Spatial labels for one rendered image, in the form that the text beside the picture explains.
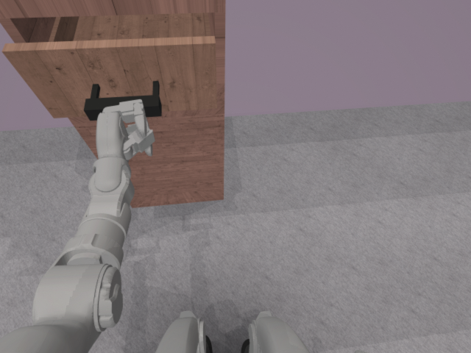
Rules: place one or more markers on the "robot left shin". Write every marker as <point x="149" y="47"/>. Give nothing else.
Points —
<point x="187" y="314"/>

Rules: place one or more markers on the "robot left upper arm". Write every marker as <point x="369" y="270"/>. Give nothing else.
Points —
<point x="75" y="304"/>

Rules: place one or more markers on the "drawer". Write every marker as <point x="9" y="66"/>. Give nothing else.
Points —
<point x="124" y="54"/>

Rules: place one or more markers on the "left robot hand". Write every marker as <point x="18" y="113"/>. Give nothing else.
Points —
<point x="111" y="133"/>

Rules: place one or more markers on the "cabinet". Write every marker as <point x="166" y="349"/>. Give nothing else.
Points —
<point x="187" y="162"/>

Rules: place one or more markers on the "handle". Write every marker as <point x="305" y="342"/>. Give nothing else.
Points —
<point x="95" y="105"/>

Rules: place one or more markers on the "right robot thigh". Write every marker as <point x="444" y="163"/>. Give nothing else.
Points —
<point x="273" y="335"/>

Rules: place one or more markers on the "left robot forearm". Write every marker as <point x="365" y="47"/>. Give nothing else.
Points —
<point x="104" y="226"/>

